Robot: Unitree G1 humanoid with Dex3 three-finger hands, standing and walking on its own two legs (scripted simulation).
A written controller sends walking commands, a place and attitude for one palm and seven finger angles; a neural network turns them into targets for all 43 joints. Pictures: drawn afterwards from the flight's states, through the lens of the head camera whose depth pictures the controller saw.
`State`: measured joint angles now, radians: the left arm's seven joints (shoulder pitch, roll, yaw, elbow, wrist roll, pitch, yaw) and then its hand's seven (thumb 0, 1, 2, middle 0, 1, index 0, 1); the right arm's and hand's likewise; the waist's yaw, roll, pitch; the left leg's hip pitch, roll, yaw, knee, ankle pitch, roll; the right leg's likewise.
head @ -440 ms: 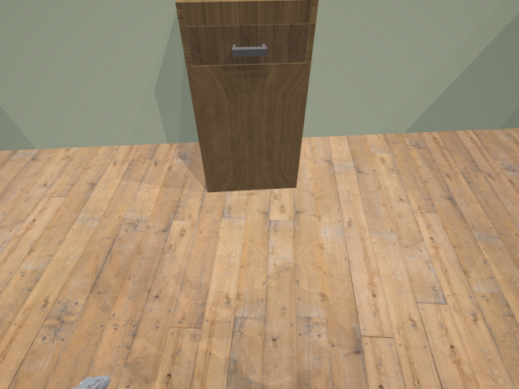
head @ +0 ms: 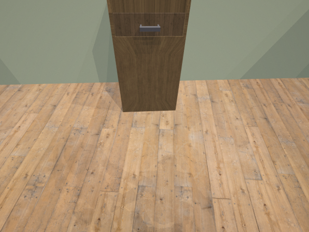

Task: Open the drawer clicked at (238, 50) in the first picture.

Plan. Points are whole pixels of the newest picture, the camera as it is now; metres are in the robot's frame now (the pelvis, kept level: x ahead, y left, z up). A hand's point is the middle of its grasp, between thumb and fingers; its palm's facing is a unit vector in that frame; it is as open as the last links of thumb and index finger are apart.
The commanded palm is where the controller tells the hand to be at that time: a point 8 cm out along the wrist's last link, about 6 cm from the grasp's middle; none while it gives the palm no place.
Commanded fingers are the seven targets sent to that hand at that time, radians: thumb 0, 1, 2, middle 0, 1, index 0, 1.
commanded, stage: stand and wait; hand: left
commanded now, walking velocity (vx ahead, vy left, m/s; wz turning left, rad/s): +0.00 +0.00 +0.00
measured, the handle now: (149, 27) +1.25 +0.10 +0.01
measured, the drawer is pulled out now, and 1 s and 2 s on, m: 0.00 0.00 0.00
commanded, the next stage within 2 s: look at it before walking up in 0.38 s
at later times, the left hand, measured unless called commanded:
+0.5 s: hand out of the picture +0.07 +0.25 -0.15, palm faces -0.02 -0.94 -0.33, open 7.4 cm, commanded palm none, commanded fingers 0.00 0.90 0.90 -0.20 -0.30 -0.20 -0.30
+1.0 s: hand out of the picture +0.08 +0.25 -0.15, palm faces -0.03 -0.94 -0.33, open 7.4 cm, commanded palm none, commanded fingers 0.00 0.90 0.90 -0.20 -0.30 -0.20 -0.30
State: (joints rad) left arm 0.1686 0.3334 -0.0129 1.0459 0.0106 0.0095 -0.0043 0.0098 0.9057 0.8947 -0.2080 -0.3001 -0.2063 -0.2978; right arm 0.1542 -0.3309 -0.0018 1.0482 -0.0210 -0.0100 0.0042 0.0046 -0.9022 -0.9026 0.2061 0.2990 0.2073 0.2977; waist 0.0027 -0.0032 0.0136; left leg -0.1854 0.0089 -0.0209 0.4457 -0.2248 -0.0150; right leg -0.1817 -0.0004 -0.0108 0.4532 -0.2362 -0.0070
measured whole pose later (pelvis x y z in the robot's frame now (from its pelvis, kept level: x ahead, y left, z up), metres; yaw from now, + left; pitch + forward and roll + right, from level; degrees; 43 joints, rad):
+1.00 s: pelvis +0.01 +0.00 +0.00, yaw +0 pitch -2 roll +0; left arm 0.15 0.34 -0.01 1.09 0.01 0.00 0.00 0.01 0.91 0.89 -0.21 -0.30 -0.21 -0.30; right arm 0.13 -0.34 0.00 1.11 -0.01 -0.02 0.01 0.00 -0.90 -0.90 0.21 0.30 0.21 0.30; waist 0.00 0.00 0.02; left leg -0.14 0.01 -0.02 0.38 -0.20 -0.01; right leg -0.14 0.00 -0.01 0.39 -0.21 0.00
